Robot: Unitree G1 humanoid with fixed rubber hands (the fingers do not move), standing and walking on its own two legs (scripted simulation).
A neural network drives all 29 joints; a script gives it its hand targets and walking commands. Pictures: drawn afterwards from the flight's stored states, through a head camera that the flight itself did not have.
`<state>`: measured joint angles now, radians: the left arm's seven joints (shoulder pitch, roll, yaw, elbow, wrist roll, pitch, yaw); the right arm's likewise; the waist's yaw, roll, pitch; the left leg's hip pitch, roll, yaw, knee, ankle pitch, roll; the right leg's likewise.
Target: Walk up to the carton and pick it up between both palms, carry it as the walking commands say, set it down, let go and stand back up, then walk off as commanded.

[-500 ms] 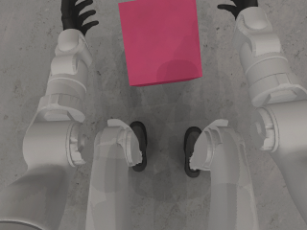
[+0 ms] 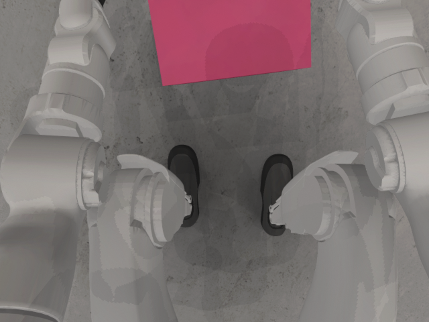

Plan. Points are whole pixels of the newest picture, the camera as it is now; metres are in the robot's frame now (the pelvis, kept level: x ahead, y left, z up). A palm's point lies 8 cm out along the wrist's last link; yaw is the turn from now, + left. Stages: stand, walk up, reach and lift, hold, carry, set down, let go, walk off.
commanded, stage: reach and lift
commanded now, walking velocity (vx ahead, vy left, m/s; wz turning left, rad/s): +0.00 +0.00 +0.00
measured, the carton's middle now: (225, 11) +0.53 +0.01 -0.25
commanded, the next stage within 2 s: none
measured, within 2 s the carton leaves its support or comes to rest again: leaves its support in 1.50 s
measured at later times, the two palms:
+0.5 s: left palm out of the picture +0.53 +0.19 -0.17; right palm out of the picture +0.56 -0.14 -0.17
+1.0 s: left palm out of the picture +0.54 +0.16 -0.17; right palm out of the picture +0.56 -0.12 -0.17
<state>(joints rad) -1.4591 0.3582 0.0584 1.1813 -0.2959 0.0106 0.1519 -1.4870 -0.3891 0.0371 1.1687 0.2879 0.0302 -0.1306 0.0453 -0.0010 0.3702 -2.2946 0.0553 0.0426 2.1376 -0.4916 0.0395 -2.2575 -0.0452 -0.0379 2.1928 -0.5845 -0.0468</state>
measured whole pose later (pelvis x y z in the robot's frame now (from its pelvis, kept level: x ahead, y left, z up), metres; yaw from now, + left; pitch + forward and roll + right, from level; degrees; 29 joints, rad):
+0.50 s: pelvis +0.00 +0.00 +0.00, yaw +0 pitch +37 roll +1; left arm -1.48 0.32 0.06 1.22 -0.30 0.00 0.15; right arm -1.51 -0.36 0.04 1.20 0.27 0.02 -0.13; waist 0.05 0.00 0.37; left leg -2.28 0.05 0.05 2.14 -0.50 0.04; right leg -2.25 -0.04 -0.03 2.19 -0.59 -0.04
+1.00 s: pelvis +0.00 +0.00 +0.00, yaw -2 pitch +36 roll +1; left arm -1.51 0.26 0.15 1.22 -0.22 -0.01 0.18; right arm -1.57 -0.30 0.02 1.24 0.19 0.04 -0.15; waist 0.06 0.00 0.39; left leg -2.27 0.01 0.02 2.15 -0.52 0.00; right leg -2.25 0.01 -0.01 2.19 -0.57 -0.02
